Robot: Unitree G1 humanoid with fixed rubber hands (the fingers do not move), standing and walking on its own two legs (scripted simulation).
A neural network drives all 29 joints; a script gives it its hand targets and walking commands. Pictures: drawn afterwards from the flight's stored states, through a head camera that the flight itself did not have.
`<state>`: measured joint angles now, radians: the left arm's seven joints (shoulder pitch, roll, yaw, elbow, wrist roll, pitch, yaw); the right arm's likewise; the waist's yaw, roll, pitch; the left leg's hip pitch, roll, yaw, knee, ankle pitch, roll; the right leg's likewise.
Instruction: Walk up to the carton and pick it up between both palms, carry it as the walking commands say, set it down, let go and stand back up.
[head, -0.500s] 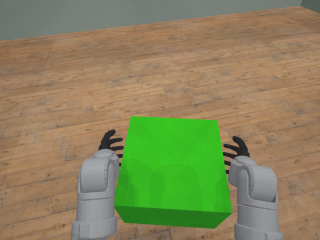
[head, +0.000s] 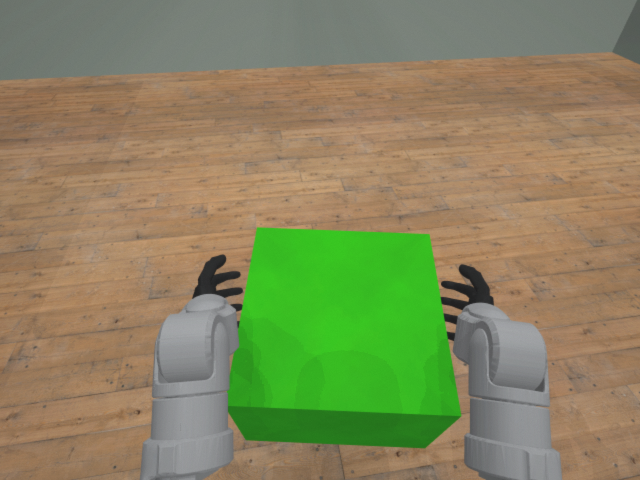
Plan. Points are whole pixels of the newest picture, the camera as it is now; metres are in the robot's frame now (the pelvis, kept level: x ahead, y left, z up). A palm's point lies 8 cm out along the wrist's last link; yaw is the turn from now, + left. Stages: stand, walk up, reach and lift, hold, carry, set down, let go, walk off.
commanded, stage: carry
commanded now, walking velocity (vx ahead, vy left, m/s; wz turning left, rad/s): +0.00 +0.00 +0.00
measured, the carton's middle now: (339, 335) +0.32 +0.00 +0.01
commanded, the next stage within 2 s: none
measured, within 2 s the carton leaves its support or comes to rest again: neither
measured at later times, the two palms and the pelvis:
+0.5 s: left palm (191, 420) +0.17 +0.15 +0.09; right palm (517, 445) +0.16 -0.17 +0.09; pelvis -0.12 +0.00 +0.00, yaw +0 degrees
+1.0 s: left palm out of the picture +0.08 +0.12 +0.10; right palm out of the picture +0.07 -0.19 +0.09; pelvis -0.20 -0.02 +0.00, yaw +0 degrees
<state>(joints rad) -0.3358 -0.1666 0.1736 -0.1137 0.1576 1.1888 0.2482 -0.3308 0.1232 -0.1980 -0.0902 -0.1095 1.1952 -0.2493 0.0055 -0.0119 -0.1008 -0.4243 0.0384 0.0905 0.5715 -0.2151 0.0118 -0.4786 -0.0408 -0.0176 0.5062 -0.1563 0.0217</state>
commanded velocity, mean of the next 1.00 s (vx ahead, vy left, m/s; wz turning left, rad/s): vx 0.00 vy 0.00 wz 0.00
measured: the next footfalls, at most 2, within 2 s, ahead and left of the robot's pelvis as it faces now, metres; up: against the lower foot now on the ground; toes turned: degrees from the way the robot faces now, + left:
left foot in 0.40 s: -0.04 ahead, +0.07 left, +0.00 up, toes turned +4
right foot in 0.64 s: -0.09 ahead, -0.15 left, +0.00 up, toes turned -1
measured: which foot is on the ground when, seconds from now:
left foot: down 0.00-0.22, up 0.24-0.38, down 0.40-1.00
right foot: down 0.00-0.40, up 0.42-0.62, down 0.64-1.00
